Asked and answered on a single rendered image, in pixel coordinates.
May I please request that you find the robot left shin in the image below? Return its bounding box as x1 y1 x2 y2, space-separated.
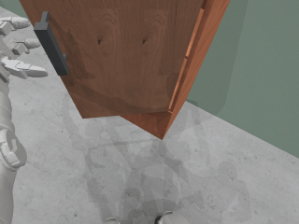
106 217 118 222

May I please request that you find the robot left forearm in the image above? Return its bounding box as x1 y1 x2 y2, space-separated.
0 68 15 133

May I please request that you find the left robot hand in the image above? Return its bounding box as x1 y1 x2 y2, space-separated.
0 16 49 79

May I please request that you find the handle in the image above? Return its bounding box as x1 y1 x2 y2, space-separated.
34 11 69 76

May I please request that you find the cupboard door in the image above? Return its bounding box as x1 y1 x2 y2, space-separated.
19 0 204 119

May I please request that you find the left robot upper arm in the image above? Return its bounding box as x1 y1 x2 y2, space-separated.
0 128 27 224

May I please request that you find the right robot thigh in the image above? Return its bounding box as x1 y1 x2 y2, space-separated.
158 214 190 224

